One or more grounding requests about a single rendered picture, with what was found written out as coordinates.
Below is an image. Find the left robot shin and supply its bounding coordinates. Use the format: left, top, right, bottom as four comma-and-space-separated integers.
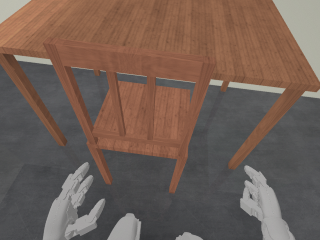
125, 213, 135, 217

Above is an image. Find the right robot forearm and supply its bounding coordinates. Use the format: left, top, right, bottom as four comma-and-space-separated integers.
261, 217, 295, 240

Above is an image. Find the table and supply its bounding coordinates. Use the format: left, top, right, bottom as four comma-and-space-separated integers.
0, 0, 320, 170

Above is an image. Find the robot right hand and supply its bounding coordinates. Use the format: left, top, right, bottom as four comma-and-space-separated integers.
240, 165, 282, 222

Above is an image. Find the robot left thigh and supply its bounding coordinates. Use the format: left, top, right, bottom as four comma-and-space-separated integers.
107, 216, 142, 240

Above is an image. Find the chair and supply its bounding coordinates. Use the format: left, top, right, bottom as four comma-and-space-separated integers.
43, 37, 216, 194

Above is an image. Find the robot left hand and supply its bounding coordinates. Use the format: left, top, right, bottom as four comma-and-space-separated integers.
43, 162, 106, 240

